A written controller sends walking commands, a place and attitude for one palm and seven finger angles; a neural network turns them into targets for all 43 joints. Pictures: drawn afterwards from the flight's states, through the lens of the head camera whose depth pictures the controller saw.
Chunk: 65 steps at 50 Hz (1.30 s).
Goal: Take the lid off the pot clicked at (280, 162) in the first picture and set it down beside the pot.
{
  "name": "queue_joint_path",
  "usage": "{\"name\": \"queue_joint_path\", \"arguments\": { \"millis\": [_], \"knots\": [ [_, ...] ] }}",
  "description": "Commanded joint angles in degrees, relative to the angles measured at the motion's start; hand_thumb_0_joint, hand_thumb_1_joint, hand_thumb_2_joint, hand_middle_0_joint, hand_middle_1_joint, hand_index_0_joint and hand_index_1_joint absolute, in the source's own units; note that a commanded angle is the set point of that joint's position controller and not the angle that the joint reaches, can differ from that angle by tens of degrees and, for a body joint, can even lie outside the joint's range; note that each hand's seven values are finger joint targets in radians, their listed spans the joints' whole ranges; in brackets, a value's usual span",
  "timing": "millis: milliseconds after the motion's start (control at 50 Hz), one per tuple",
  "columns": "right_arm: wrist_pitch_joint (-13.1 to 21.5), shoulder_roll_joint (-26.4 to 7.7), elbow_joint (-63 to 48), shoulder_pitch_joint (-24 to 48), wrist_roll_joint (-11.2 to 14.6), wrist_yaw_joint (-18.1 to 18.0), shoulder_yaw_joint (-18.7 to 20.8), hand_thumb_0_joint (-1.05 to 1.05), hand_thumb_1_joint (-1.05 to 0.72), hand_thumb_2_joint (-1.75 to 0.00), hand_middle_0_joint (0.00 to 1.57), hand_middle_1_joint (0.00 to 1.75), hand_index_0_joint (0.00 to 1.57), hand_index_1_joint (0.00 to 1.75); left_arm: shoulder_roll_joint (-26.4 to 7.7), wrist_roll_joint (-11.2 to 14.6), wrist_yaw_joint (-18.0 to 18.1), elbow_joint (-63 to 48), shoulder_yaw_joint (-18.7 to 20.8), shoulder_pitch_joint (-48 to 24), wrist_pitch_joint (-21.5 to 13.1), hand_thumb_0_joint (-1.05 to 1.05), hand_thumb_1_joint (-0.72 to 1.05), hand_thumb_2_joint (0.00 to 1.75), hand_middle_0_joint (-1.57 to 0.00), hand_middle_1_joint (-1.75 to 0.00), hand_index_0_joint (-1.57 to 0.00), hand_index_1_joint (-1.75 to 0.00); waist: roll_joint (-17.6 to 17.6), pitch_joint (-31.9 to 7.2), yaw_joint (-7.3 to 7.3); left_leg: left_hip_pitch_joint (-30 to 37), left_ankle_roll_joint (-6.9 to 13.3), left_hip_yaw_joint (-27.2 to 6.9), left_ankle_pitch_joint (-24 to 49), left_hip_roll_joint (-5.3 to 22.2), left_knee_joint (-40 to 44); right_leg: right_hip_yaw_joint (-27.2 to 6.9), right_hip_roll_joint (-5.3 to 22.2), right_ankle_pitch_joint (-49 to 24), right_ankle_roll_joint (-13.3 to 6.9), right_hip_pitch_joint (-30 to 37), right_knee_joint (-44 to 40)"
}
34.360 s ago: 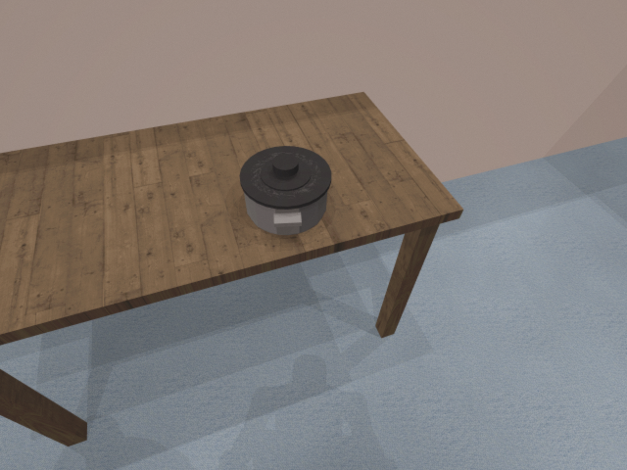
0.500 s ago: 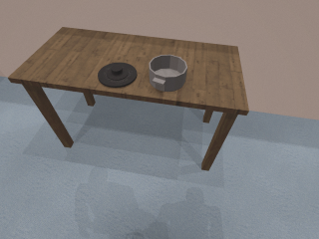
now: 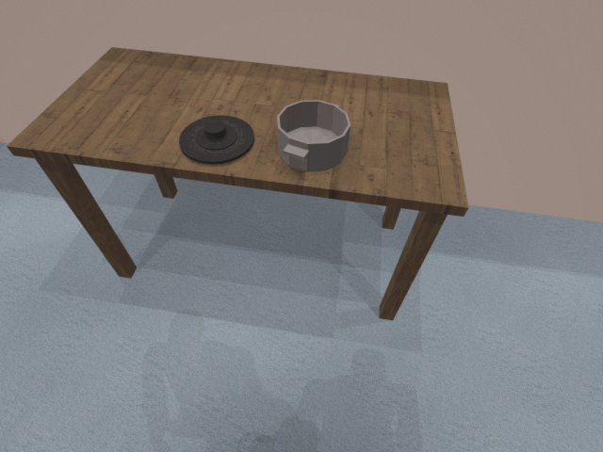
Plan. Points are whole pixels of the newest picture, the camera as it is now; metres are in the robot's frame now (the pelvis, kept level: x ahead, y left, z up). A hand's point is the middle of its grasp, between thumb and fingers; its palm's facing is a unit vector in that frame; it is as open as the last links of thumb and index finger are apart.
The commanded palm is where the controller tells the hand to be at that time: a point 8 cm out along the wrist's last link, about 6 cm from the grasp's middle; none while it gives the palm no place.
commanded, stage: let the arm hang, fingers relaxed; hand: left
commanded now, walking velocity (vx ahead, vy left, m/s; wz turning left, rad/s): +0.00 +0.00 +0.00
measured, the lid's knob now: (215, 129) +0.81 +0.25 -0.08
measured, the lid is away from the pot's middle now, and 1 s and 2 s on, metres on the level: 0.24 0.24 0.24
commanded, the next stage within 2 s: look to check the result in 0.44 s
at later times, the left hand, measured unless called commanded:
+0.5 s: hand out of the picture +0.01 +0.17 -0.18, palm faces +0.05 -0.98 -0.18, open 7.3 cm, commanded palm none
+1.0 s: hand out of the picture +0.00 +0.17 -0.18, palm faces +0.04 -0.98 -0.18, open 7.3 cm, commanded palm none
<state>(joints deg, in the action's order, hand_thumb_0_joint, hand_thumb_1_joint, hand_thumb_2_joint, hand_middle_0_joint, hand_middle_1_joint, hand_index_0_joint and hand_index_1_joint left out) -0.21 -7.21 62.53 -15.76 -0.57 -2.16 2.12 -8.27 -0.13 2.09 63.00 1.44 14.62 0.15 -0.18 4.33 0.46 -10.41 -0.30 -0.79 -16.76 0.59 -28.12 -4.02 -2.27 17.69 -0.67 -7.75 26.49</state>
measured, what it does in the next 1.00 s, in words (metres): stands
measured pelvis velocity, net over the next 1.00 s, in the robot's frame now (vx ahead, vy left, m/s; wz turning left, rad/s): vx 0.00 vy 0.00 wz -0.01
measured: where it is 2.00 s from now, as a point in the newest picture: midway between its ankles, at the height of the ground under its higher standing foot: outside the picture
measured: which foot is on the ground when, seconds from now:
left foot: down 0.00-1.00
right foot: down 0.00-1.00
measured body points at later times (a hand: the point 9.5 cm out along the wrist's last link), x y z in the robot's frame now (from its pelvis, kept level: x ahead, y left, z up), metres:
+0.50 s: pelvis +0.00 +0.00 +0.00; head +0.03 +0.00 +0.45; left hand +0.00 +0.22 -0.16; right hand -0.01 -0.22 -0.16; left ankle -0.02 +0.12 -0.74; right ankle -0.04 -0.12 -0.74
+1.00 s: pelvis +0.00 +0.00 +0.00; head +0.02 +0.01 +0.45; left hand +0.00 +0.22 -0.16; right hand -0.01 -0.22 -0.16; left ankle -0.02 +0.12 -0.74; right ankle -0.04 -0.12 -0.74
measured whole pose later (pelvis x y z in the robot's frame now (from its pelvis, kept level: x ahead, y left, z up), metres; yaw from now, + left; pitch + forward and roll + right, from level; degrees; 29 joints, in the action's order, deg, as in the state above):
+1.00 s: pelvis +0.00 +0.00 +0.00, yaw +0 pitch -1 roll +0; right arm -0.1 -6.7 63.1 -16.1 -0.5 -2.3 2.2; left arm -7.9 -0.1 2.2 63.3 1.6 15.3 0.0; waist -0.5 4.1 0.5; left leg -10.1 -0.3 -0.3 -16.4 0.7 -27.5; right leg -4.4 -2.3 17.3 -0.6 -7.7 26.1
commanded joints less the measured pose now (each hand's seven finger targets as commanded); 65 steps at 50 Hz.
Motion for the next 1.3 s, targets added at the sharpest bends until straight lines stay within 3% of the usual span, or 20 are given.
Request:
{"name": "queue_joint_path", "arguments": {
  "millis": [0,120,280,340,460,540,720,840,920,1280],
  "knots": [
    [0.92,-5.54,-1.47,-4.45,0.26,-0.51,1.1,0.0,-0.9,-0.9,0.2,0.3,0.2,0.3,-5.55,-0.18,0.59,-1.4,0.93,3.63,-1.06,0.0,0.9,0.9,-0.2,-0.3,-0.2,-0.3,0.7,-1.48,0.33,2.64,2.86,-2.21,14.72,4.42,3.22,-2.44,5.34,-16.46,-1.72,-2.75,-3.97],
    [0.81,-5.28,-1.4,-4.44,0.31,-0.51,1.06,0.0,-0.9,-0.9,0.2,0.3,0.2,0.3,-5.37,-0.29,0.61,-1.28,0.93,3.63,-0.98,0.0,0.9,0.9,-0.2,-0.3,-0.2,-0.3,0.49,0.02,0.23,1.7,2.91,-2.69,12.62,4.41,3.83,-2.61,5.03,-14.14,-1.75,-3.54,-4.38],
    [0.86,-5.24,-1.32,-4.53,0.31,-0.46,1.07,0.0,-0.9,-0.9,0.2,0.3,0.2,0.3,-5.65,-0.17,0.67,-1.22,0.98,4.21,-1.24,0.0,0.9,0.9,-0.2,-0.3,-0.2,-0.3,-0.69,-1.55,0.27,2.49,2.53,-1.83,13.78,4.07,2.83,-3.26,5.51,-16.98,-1.83,-2.54,-4.58],
    [0.75,-5.0,-1.19,-4.52,0.29,-0.47,1.06,0.0,-0.9,-0.9,0.2,0.3,0.2,0.3,-5.51,-0.21,0.67,-1.21,0.97,3.95,-1.07,0.0,0.9,0.9,-0.2,-0.3,-0.2,-0.3,0.09,0.27,0.33,1.66,2.58,-2.1,12.23,4.21,3.52,-3.04,5.36,-14.85,-1.84,-3.69,-4.79],
    [0.88,-5.2,-1.21,-4.61,0.3,-0.52,1.15,0.0,-0.9,-0.9,0.2,0.3,0.2,0.3,-5.37,-0.16,0.7,-1.19,0.96,4.47,-1.26,0.0,0.9,0.9,-0.2,-0.3,-0.2,-0.3,-0.19,-1.82,0.31,2.95,2.54,-1.87,14.21,4.17,2.79,-3.21,5.46,-17.03,-1.77,-2.74,-4.58],
    [0.95,-5.11,-1.09,-4.8,0.29,-0.62,1.06,0.0,-0.9,-0.9,0.2,0.3,0.2,0.3,-5.14,-0.18,0.62,-1.19,1.02,4.22,-1.1,0.0,0.9,0.9,-0.2,-0.3,-0.2,-0.3,1.27,-0.75,0.27,2.48,2.81,-2.45,13.99,4.57,3.72,-2.57,5.11,-15.43,-1.66,-3.38,-4.29],
    [0.81,-4.88,-1.03,-4.77,0.39,-0.55,1.13,0.0,-0.9,-0.9,0.2,0.3,0.2,0.3,-5.25,-0.26,0.67,-1.06,0.96,4.49,-1.15,0.0,0.9,0.9,-0.2,-0.3,-0.2,-0.3,-0.42,-0.2,0.2,2.07,2.61,-2.27,12.53,4.16,3.62,-2.87,5.23,-14.58,-1.62,-3.53,-4.88],
    [0.89,-4.97,-0.83,-4.91,0.27,-0.59,1.12,0.0,-0.9,-0.9,0.2,0.3,0.2,0.3,-5.08,-0.22,0.62,-0.97,0.99,4.59,-1.15,0.0,0.9,0.9,-0.2,-0.3,-0.2,-0.3,0.91,-0.45,0.33,2.89,2.78,-2.2,13.12,4.56,4.02,-2.83,5.09,-14.8,-1.65,-4.02,-4.53],
    [0.9,-4.87,-0.94,-4.82,0.42,-0.57,1.16,0.0,-0.9,-0.9,0.2,0.3,0.2,0.3,-5.16,-0.29,0.64,-0.99,0.99,4.6,-1.16,0.0,0.9,0.9,-0.2,-0.3,-0.2,-0.3,-0.42,0.12,0.2,2.11,2.76,-2.28,12.69,4.45,4.09,-2.83,5.07,-14.61,-1.6,-3.88,-4.61],
    [0.98,-4.94,-0.75,-4.98,0.34,-0.62,1.12,0.0,-0.9,-0.9,0.2,0.3,0.2,0.3,-4.9,-0.18,0.63,-0.84,1.0,4.92,-1.2,0.0,0.9,0.9,-0.2,-0.3,-0.2,-0.3,0.64,-0.51,0.31,2.93,2.7,-2.01,12.86,4.49,4.09,-3.06,5.08,-14.8,-1.55,-4.08,-4.58]
  ]
}}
